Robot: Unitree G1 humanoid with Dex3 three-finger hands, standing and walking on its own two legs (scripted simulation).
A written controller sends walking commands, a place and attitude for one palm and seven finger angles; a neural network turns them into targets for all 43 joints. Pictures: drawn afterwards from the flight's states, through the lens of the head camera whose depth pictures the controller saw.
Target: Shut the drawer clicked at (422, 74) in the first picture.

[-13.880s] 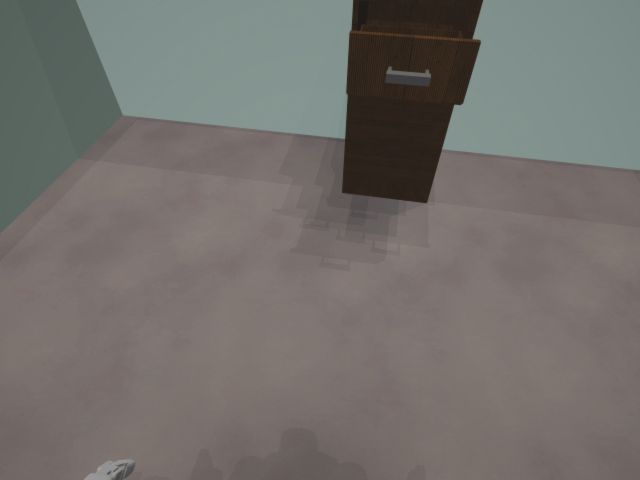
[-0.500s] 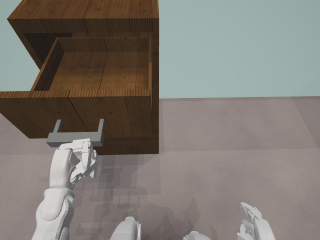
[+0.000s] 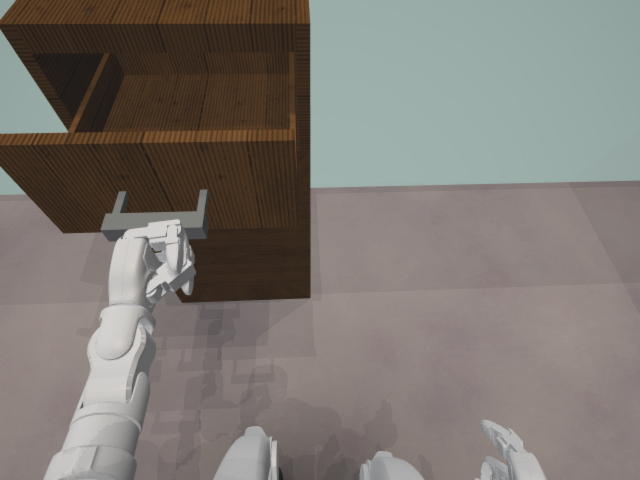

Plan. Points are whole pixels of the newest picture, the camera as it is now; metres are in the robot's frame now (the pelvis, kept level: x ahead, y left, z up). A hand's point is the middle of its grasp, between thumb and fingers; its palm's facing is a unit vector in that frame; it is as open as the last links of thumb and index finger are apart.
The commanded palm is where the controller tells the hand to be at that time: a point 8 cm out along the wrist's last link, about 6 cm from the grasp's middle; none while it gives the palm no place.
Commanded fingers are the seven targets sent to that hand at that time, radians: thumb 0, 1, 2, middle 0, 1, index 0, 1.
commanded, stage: push the drawer shut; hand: left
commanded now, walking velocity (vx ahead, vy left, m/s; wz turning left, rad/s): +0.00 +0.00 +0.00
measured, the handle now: (160, 212) +0.44 +0.22 +0.05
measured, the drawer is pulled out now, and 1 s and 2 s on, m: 0.18 0.07 0.00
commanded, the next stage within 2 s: pull the fist back off the drawer in 1.74 s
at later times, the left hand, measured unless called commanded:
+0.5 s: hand (198, 228) +0.42 +0.17 +0.05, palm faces +0.07 -1.00 -0.04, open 3.1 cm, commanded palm +0.40 +0.22 +0.05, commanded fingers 0.00 0.90 0.90 -1.40 -1.60 -1.40 -1.60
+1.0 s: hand (202, 191) +0.48 +0.17 +0.05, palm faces +0.08 -1.00 -0.03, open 3.2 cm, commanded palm +0.46 +0.22 +0.05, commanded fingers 0.00 0.90 0.90 -1.40 -1.60 -1.40 -1.60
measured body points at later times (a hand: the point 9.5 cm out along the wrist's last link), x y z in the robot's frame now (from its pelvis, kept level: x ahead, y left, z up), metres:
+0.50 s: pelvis +0.00 +0.01 +0.00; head +0.09 +0.01 +0.44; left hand +0.41 +0.22 +0.05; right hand +0.09 -0.25 -0.12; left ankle +0.06 +0.12 -0.66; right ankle -0.02 -0.10 -0.66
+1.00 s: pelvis +0.00 +0.00 -0.01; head +0.11 +0.01 +0.43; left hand +0.47 +0.23 +0.06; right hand +0.03 -0.26 -0.13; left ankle +0.06 +0.12 -0.66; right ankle -0.02 -0.10 -0.66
